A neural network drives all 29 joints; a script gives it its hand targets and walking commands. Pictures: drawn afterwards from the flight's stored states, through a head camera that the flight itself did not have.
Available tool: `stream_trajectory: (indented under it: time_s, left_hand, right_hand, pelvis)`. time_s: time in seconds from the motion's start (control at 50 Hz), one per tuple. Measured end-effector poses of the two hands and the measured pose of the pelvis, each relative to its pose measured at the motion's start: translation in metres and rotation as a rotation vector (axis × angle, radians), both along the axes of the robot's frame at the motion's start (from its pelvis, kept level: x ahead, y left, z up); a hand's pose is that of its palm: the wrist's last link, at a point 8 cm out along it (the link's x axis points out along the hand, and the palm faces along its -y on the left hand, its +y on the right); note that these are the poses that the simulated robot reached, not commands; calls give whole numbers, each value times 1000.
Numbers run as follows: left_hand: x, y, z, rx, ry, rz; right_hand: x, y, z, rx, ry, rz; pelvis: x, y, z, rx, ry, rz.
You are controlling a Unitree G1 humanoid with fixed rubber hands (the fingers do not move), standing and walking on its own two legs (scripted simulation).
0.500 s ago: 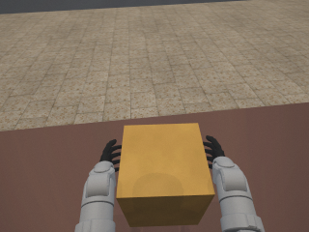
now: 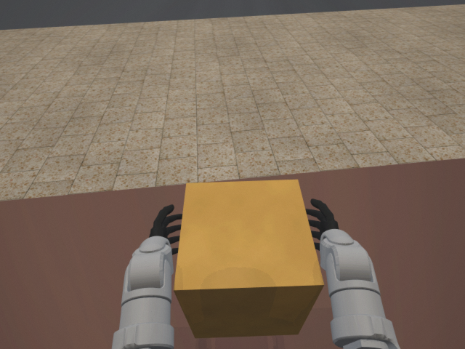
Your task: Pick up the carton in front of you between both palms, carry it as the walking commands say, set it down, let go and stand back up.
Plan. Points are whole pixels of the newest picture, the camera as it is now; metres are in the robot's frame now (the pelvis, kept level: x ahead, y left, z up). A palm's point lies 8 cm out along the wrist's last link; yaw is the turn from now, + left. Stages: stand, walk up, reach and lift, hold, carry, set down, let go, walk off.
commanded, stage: hold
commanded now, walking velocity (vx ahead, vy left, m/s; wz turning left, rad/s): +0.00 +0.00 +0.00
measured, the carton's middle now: (244, 262) +0.29 +0.00 -0.02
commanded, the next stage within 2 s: carry in 1.08 s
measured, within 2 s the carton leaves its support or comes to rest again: neither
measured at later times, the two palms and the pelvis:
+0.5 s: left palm (160, 243) +0.29 +0.15 +0.05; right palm (327, 236) +0.29 -0.15 +0.05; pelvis +0.01 +0.00 +0.00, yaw +0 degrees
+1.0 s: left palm (160, 244) +0.29 +0.15 +0.05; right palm (328, 236) +0.29 -0.15 +0.05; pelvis +0.00 +0.00 +0.00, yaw +0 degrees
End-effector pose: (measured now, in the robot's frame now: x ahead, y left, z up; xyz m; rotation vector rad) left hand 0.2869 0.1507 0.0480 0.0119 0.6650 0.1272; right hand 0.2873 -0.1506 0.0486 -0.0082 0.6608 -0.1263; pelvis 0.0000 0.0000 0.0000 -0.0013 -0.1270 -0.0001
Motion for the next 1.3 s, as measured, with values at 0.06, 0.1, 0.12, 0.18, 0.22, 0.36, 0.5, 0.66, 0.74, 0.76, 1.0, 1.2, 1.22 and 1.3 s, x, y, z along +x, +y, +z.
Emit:
stream_trajectory:
  time_s: [0.06,0.1,0.12,0.18,0.22,0.36,0.5,0.66,0.74,0.76,1.0,1.2,1.22,1.3]
  left_hand:
    - [0,0,0,-3,-3,2]
    - [1,0,1,-4,-4,3]
    - [1,0,1,-5,-5,3]
    - [2,1,1,-5,-5,3]
    - [2,1,1,-4,-5,2]
    - [4,1,1,3,-3,-2]
    - [5,1,0,8,0,-6]
    - [4,0,0,11,2,-8]
    - [4,0,0,11,2,-8]
    - [3,0,0,11,2,-8]
    - [2,0,0,7,1,-4]
    - [11,2,7,8,-32,2]
    - [15,3,9,5,-47,5]
    - [31,5,21,-11,-105,23]
  right_hand:
    - [0,0,0,2,-3,-2]
    - [1,0,1,3,-4,-2]
    - [1,0,1,3,-5,-3]
    - [2,0,1,3,-5,-2]
    - [3,0,1,1,-5,-1]
    - [4,1,1,-4,-3,3]
    - [5,0,1,-10,-1,7]
    - [4,0,0,-13,2,9]
    - [4,0,0,-13,2,9]
    - [4,0,0,-13,2,8]
    - [3,0,1,-9,1,5]
    - [13,2,7,-6,-32,4]
    - [17,3,10,-2,-47,3]
    - [33,5,23,5,-105,-4]
  pelvis:
    - [-1,0,0,0,0,0]
    - [-1,0,0,0,1,-1]
    - [-1,0,0,0,1,-1]
    - [-1,0,0,0,2,-1]
    - [0,0,0,0,2,0]
    - [3,1,1,0,5,-1]
    - [7,0,1,0,8,-1]
    - [8,0,1,0,8,-1]
    - [8,0,1,0,8,-1]
    - [8,0,1,0,8,-2]
    - [5,0,1,0,5,-2]
    - [13,1,-3,-2,111,3]
    - [16,1,-4,-2,123,3]
    - [34,2,-11,0,161,-1]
